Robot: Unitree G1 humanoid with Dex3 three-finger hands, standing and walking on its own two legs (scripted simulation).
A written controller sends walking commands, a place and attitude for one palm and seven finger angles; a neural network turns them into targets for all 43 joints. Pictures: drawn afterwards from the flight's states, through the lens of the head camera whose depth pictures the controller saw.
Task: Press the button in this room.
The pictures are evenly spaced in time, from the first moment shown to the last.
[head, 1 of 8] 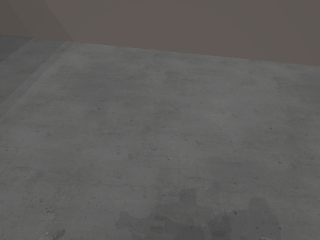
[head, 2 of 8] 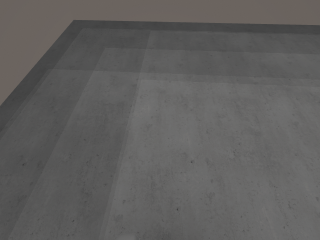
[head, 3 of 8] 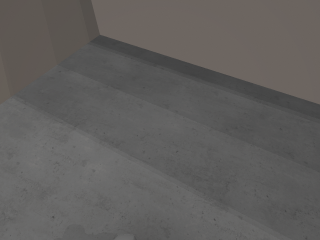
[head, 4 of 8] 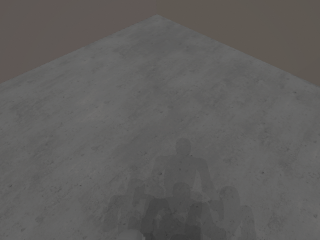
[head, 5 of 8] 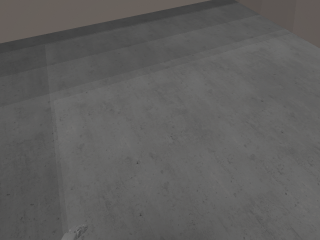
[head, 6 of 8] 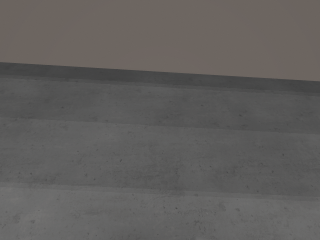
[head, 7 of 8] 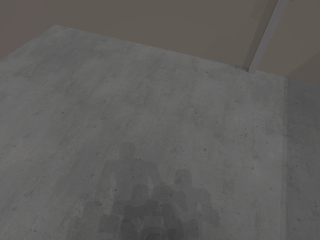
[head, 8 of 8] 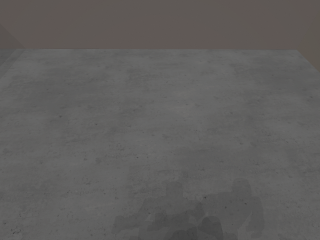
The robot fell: no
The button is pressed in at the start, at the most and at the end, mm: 0 0 0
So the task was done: no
